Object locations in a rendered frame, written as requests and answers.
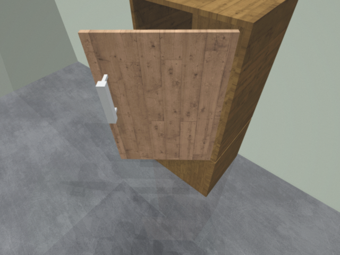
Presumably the cupboard door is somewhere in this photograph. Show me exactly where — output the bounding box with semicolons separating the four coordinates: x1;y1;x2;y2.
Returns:
78;29;240;160

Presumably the handle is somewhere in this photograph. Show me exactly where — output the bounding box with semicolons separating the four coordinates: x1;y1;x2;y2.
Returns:
96;74;117;124

